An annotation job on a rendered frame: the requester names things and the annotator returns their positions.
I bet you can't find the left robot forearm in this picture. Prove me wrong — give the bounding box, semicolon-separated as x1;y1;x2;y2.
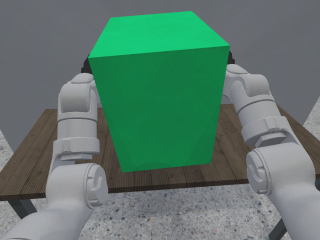
45;73;100;203

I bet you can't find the robot left hand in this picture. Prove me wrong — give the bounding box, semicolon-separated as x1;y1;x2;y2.
81;54;93;75

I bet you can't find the left robot upper arm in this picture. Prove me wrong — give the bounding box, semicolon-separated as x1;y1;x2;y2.
0;163;109;240

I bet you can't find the table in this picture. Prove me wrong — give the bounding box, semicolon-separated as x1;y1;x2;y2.
0;103;320;240

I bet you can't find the carton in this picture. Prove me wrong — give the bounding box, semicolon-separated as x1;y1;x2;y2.
88;11;230;173

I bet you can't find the right robot forearm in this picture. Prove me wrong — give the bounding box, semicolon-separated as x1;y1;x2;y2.
222;64;316;183

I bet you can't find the robot right hand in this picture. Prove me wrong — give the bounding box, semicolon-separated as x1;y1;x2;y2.
227;51;235;65

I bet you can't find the right robot upper arm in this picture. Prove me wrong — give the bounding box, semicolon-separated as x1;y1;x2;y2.
246;142;320;240

